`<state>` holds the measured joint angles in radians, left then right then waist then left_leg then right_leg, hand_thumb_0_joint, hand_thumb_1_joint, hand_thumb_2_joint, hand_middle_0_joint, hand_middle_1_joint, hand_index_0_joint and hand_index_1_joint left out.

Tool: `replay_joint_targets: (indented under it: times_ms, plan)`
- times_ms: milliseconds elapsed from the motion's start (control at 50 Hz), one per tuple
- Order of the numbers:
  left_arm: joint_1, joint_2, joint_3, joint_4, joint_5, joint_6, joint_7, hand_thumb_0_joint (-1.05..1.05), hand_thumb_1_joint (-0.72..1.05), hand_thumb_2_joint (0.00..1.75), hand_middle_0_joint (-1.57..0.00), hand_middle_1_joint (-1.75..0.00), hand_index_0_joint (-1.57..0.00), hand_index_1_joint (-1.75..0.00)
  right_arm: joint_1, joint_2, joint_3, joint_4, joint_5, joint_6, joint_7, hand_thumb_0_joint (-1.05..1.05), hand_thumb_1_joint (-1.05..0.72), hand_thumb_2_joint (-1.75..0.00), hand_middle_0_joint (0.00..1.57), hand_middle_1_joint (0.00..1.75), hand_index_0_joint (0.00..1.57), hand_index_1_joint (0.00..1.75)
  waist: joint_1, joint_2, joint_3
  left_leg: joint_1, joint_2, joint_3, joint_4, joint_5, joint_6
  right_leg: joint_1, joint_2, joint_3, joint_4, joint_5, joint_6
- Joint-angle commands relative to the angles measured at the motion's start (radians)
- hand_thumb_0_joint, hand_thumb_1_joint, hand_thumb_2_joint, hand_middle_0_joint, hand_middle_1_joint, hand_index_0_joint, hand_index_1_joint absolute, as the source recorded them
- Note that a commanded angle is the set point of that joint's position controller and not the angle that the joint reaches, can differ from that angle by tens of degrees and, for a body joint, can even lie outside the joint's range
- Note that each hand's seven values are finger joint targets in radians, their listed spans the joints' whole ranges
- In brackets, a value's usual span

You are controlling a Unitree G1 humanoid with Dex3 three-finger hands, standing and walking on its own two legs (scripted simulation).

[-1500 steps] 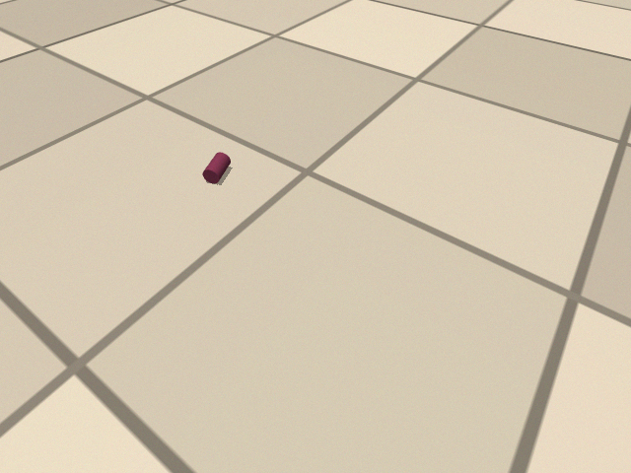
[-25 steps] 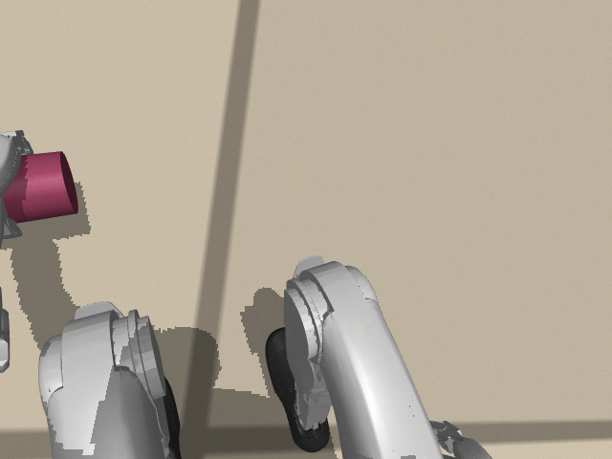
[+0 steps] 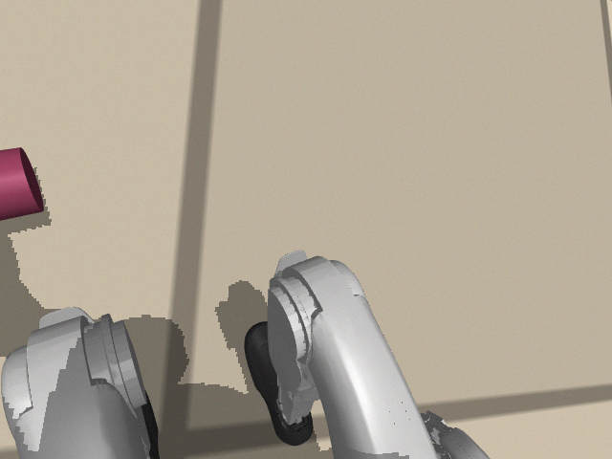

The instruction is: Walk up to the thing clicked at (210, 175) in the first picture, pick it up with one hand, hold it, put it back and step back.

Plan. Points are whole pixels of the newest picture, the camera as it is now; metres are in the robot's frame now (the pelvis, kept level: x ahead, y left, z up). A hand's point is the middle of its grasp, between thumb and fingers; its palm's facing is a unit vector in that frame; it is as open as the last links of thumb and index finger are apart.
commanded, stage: rest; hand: left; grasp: from above
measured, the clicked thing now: out of the picture +0.46 +0.29 -0.25
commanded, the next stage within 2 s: open in 0.80 s
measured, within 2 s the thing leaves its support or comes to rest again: rests again in 1.28 s
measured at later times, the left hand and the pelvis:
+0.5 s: hand out of the picture +0.46 +0.29 -0.25, palm faces -0.46 -0.13 -0.88, open 11.0 cm; pelvis +0.00 +0.00 +0.00, yaw -1 degrees
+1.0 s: hand out of the picture +0.46 +0.30 -0.25, palm faces -0.46 -0.14 -0.88, open 11.0 cm; pelvis -0.01 +0.00 +0.00, yaw -3 degrees
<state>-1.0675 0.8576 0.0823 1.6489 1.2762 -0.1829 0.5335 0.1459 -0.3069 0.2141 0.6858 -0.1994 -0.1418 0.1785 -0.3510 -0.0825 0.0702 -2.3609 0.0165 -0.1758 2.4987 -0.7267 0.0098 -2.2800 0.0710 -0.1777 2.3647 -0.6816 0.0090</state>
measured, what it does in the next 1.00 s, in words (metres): stands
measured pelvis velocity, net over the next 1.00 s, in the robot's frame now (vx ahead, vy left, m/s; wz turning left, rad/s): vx -0.01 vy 0.00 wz -0.04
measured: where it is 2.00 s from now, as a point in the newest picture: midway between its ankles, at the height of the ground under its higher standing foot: (217, 434)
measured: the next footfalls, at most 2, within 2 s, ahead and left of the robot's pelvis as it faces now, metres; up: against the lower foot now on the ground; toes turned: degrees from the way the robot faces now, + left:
none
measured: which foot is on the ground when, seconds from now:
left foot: down 0.00-1.00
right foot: down 0.00-1.00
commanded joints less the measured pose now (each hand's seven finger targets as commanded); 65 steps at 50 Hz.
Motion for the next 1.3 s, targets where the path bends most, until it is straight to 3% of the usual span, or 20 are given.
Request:
replay_joint_targets:
  times_ms: [0, 80, 140, 180, 220, 280, 320, 540, 580, 660, 680, 780, 800, 880, 960, 980, 1080, 1100, 1120, 1280]
  plan:
    - [-0.316, 0.238, 0.013, -0.112, -0.009, 0.004, 0.062, 0.0, 0.69, 0.91, -1.03, -0.76, -1.04, -0.76, 0.22, -0.295, -0.082, 0.017, 0.002, -0.014, 0.0, 0.0, -0.9, -0.9, 0.2, 0.3, 0.2, 0.3, -0.03, 0.484, -0.665, 0.517, 0.008, 0.062, -0.241, 0.248, 0.011, 0.367, 0.029, -0.058, -0.207, 0.287, -0.043]
    - [-0.323, 0.243, 0.006, -0.115, -0.016, 0.002, 0.071, 0.0, 0.7, 0.87, -1.04, -0.75, -1.05, -0.74, 0.202, -0.306, -0.077, 0.007, 0.004, -0.025, 0.006, 0.0, -0.9, -0.9, 0.2, 0.3, 0.2, 0.3, -0.027, 0.492, -0.674, 0.52, 0.013, 0.052, -0.244, 0.238, 0.008, 0.358, 0.03, -0.065, -0.205, 0.275, -0.045]
    - [-0.332, 0.247, 0.004, -0.104, -0.016, 0.002, 0.071, 0.0, 0.69, 0.87, -1.03, -0.73, -1.03, -0.73, 0.204, -0.307, -0.071, 0.005, 0.001, -0.038, 0.016, 0.0, -0.9, -0.9, 0.2, 0.3, 0.2, 0.3, -0.048, 0.46, -0.666, 0.501, 0.014, 0.052, -0.227, 0.237, 0.015, 0.387, 0.035, -0.061, -0.21, 0.287, -0.038]
    - [-0.322, 0.273, 0.013, -0.132, -0.028, 0.002, 0.079, 0.0, 0.69, 0.85, -1.03, -0.72, -1.04, -0.72, 0.206, -0.302, -0.064, 0.005, 0.005, -0.038, 0.014, 0.0, -0.9, -0.9, 0.2, 0.3, 0.2, 0.3, -0.024, 0.498, -0.705, 0.519, 0.015, 0.058, -0.232, 0.274, 0.012, 0.422, 0.035, -0.056, -0.214, 0.315, -0.037]
    - [-0.315, 0.228, -0.016, -0.084, -0.026, 0.008, 0.075, 0.0, 0.69, 0.85, -1.04, -0.72, -1.04, -0.71, 0.208, -0.298, -0.058, 0.014, -0.001, -0.043, 0.024, 0.0, -0.9, -0.9, 0.2, 0.3, 0.2, 0.3, -0.051, 0.474, -0.67, 0.512, 0.019, 0.054, -0.217, 0.28, 0.013, 0.422, 0.04, -0.055, -0.207, 0.33, -0.036]
    - [-0.307, 0.268, 0.005, -0.11, -0.033, 0.005, 0.08, 0.0, 0.67, 0.84, -1.02, -0.72, -1.03, -0.71, 0.204, -0.305, -0.057, 0.011, 0.002, -0.045, 0.024, 0.0, -0.9, -0.9, 0.2, 0.3, 0.2, 0.3, -0.03, 0.506, -0.699, 0.538, 0.02, 0.047, -0.228, 0.304, 0.008, 0.432, 0.041, -0.063, -0.206, 0.342, -0.039]
    - [-0.321, 0.244, -0.011, -0.091, -0.031, 0.007, 0.078, 0.0, 0.68, 0.83, -1.03, -0.71, -1.04, -0.7, 0.205, -0.31, -0.053, 0.011, -0.001, -0.049, 0.029, 0.0, -0.9, -0.9, 0.2, 0.3, 0.2, 0.3, -0.053, 0.503, -0.667, 0.539, 0.021, 0.037, -0.233, 0.286, 0.005, 0.397, 0.038, -0.071, -0.197, 0.327, -0.041]
    - [-0.327, 0.296, 0.008, -0.054, -0.023, 0.003, 0.089, 0.0, 0.66, 0.81, -1.01, -0.69, -1.01, -0.69, 0.182, -0.336, -0.036, -0.017, -0.002, -0.059, 0.038, 0.0, -0.9, -0.9, 0.2, 0.3, 0.2, 0.3, -0.071, 0.467, -0.609, 0.493, 0.023, 0.028, -0.232, 0.239, 0.011, 0.395, 0.042, -0.077, -0.206, 0.29, -0.039]
    - [-0.329, 0.275, -0.015, -0.05, -0.028, 0.001, 0.083, 0.0, 0.64, 0.79, -1.0, -0.67, -1.01, -0.67, 0.174, -0.328, -0.028, -0.018, -0.004, -0.063, 0.04, 0.0, -0.9, -0.9, 0.2, 0.3, 0.2, 0.3, -0.074, 0.467, -0.602, 0.489, 0.025, 0.034, -0.218, 0.24, 0.014, 0.407, 0.045, -0.069, -0.211, 0.296, -0.037]
    - [-0.311, 0.299, -0.002, -0.06, -0.027, -0.005, 0.085, 0.0, 0.65, 0.77, -1.0, -0.66, -1.01, -0.65, 0.177, -0.336, -0.023, -0.023, -0.006, -0.071, 0.04, 0.0, -0.9, -0.9, 0.2, 0.3, 0.2, 0.3, -0.063, 0.501, -0.636, 0.542, 0.027, 0.028, -0.226, 0.292, 0.003, 0.429, 0.043, -0.077, -0.202, 0.331, -0.037]
    - [-0.305, 0.341, 0.029, -0.045, -0.026, -0.008, 0.094, 0.0, 0.66, 0.77, -1.01, -0.67, -1.02, -0.66, 0.182, -0.342, -0.026, -0.014, -0.008, -0.069, 0.038, 0.0, -0.9, -0.9, 0.2, 0.3, 0.2, 0.3, -0.069, 0.501, -0.641, 0.532, 0.03, 0.02, -0.23, 0.281, 0.002, 0.439, 0.046, -0.081, -0.201, 0.324, -0.037]
    - [-0.32, 0.306, -0.006, -0.01, -0.019, -0.016, 0.084, 0.0, 0.64, 0.79, -1.0, -0.68, -1.0, -0.67, 0.174, -0.349, -0.017, -0.025, -0.012, -0.069, 0.042, 0.0, -0.9, -0.9, 0.2, 0.3, 0.2, 0.3, -0.101, 0.461, -0.571, 0.483, 0.03, 0.018, -0.208, 0.244, 0.011, 0.408, 0.045, -0.085, -0.207, 0.303, -0.033]
    - [-0.32, 0.323, -0.005, -0.042, -0.016, -0.018, 0.088, 0.0, 0.66, 0.79, -1.0, -0.69, -1.01, -0.68, 0.17, -0.346, -0.014, -0.026, -0.01, -0.066, 0.038, 0.0, -0.9, -0.9, 0.2, 0.3, 0.2, 0.3, -0.078, 0.481, -0.602, 0.496, 0.03, 0.026, -0.217, 0.253, 0.011, 0.44, 0.052, -0.076, -0.216, 0.31, -0.035]
    - [-0.299, 0.331, -0.002, -0.007, -0.011, -0.021, 0.091, 0.0, 0.67, 0.77, -1.01, -0.68, -1.02, -0.67, 0.178, -0.354, -0.011, -0.025, -0.014, -0.069, 0.039, 0.0, -0.9, -0.9, 0.2, 0.3, 0.2, 0.3, -0.091, 0.464, -0.56, 0.481, 0.031, 0.024, -0.213, 0.243, 0.011, 0.43, 0.05, -0.082, -0.21, 0.3, -0.033]
    - [-0.322, 0.314, -0.035, -0.021, -0.014, -0.027, 0.095, 0.0, 0.35, 0.66, -0.69, -0.68, -0.7, -0.66, 0.152, -0.347, -0.001, -0.037, -0.01, -0.069, 0.036, 0.0, -0.89, -0.9, 0.2, 0.3, 0.2, 0.3, -0.085, 0.484, -0.583, 0.49, 0.035, 0.012, -0.218, 0.24, 0.008, 0.423, 0.055, -0.086, -0.208, 0.302, -0.036]
    - [-0.309, 0.362, 0.004, -0.009, -0.014, -0.024, 0.103, 0.0, 0.27, 0.66, -0.61, -0.67, -0.62, -0.65, 0.163, -0.358, -0.004, -0.028, -0.012, -0.066, 0.033, 0.0, -0.89, -0.9, 0.2, 0.3, 0.2, 0.3, -0.084, 0.464, -0.596, 0.486, 0.036, 0.01, -0.219, 0.237, 0.009, 0.438, 0.056, -0.09, -0.211, 0.3, -0.033]
    - [-0.335, 0.328, -0.026, -0.027, -0.01, -0.026, 0.101, 0.0, -0.12, 0.65, -0.4, -0.7, -0.41, -0.68, 0.154, -0.358, 0.004, -0.049, -0.013, -0.074, 0.037, 0.0, -0.89, -0.9, 0.2, 0.3, 0.2, 0.3, -0.095, 0.472, -0.557, 0.474, 0.038, 0.008, -0.217, 0.225, 0.008, 0.412, 0.056, -0.091, -0.211, 0.288, -0.033]
    - [-0.343, 0.364, 0.002, -0.034, -0.014, -0.026, 0.109, 0.0, -0.14, 0.67, -0.38, -0.71, -0.39, -0.7, 0.165, -0.364, 0.003, -0.041, -0.014, -0.072, 0.035, 0.0, -0.89, -0.9, 0.2, 0.3, 0.2, 0.3, -0.091, 0.479, -0.574, 0.482, 0.036, 0.006, -0.222, 0.223, 0.007, 0.417, 0.053, -0.093, -0.209, 0.288, -0.034]
    - [-0.323, 0.326, -0.023, -0.018, -0.006, -0.022, 0.103, 0.0, -0.16, 0.68, -0.36, -0.73, -0.38, -0.72, 0.158, -0.359, 0.0, -0.047, -0.013, -0.075, 0.036, 0.0, -0.89, -0.9, 0.2, 0.3, 0.2, 0.3, -0.09, 0.49, -0.562, 0.495, 0.035, 0.004, -0.227, 0.226, 0.003, 0.397, 0.051, -0.096, -0.202, 0.288, -0.036]
    - [-0.305, 0.337, -0.014, -0.021, -0.02, -0.002, 0.091, 0.0, -0.3, 0.8, -0.24, -0.86, -0.26, -0.85, 0.168, -0.364, -0.002, -0.04, -0.013, -0.072, 0.036, 0.0, -0.89, -0.9, 0.2, 0.3, 0.2, 0.3, -0.084, 0.52, -0.58, 0.526, 0.039, -0.009, -0.246, 0.238, -0.006, 0.391, 0.051, -0.104, -0.195, 0.289, -0.04]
